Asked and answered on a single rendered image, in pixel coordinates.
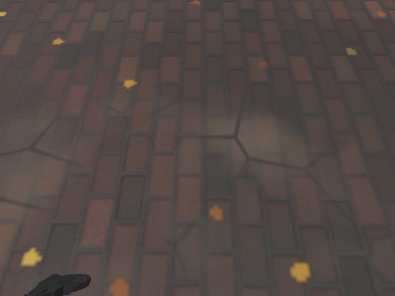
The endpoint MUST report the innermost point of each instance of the left robot hand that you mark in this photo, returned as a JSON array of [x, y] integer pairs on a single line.
[[56, 285]]

